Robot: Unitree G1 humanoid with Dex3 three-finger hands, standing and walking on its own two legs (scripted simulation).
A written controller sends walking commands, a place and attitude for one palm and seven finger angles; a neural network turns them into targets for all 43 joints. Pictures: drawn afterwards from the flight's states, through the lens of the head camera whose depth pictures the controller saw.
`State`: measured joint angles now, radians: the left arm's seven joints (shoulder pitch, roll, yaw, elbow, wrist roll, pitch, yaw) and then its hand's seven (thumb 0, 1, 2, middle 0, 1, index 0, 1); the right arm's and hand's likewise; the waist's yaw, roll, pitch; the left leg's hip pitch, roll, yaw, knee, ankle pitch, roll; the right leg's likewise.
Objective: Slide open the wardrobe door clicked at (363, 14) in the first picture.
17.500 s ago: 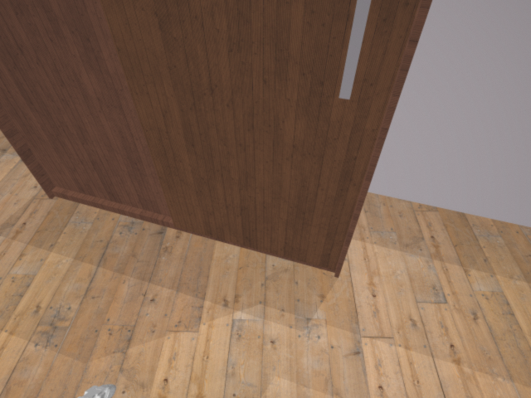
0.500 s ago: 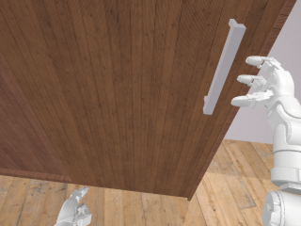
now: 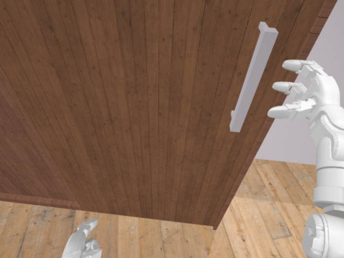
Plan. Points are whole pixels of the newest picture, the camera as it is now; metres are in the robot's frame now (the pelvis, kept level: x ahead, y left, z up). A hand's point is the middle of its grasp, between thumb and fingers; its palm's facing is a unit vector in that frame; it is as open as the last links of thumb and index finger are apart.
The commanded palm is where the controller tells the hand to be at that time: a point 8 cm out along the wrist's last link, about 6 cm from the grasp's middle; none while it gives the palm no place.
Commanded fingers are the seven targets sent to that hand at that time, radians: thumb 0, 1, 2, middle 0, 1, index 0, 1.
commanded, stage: feel for the door with the fingertips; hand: right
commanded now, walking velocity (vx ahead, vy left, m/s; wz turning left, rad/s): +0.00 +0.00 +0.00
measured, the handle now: (247, 83) +0.46 -0.14 +0.22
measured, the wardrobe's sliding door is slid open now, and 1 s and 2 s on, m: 0.00 0.00 0.00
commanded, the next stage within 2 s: slide the fingers in behind the handle in 1.00 s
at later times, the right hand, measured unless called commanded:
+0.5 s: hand (262, 97) +0.40 -0.16 +0.22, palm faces +0.05 +1.00 +0.02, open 14.0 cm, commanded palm +0.38 -0.22 +0.23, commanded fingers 0.00 0.50 -0.30 0.30 1.20 0.30 1.20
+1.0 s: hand (262, 92) +0.42 -0.17 +0.23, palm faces +0.06 +1.00 +0.01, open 13.9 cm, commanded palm +0.40 -0.22 +0.23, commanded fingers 0.00 0.50 -0.30 0.30 1.20 0.30 1.20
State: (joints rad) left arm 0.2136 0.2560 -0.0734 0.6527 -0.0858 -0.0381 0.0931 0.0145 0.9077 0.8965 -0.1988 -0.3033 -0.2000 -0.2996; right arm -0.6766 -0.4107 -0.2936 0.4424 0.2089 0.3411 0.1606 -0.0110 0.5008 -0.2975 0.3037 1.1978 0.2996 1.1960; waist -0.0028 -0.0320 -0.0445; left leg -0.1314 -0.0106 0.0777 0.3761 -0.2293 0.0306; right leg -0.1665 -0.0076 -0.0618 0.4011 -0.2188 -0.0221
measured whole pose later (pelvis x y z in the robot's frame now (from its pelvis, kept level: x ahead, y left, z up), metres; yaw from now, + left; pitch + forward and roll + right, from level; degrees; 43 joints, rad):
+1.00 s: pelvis +0.00 +0.01 +0.00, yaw +0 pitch +0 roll +0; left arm 0.23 0.26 -0.05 0.67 -0.07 -0.02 0.09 0.01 0.91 0.90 -0.20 -0.30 -0.20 -0.30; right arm -0.74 -0.33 -0.24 0.52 0.19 0.33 0.10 -0.01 0.50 -0.30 0.32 1.21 0.31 1.21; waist 0.01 -0.03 -0.04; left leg -0.14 -0.02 0.08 0.38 -0.23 0.04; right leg -0.18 -0.01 -0.05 0.40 -0.21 -0.01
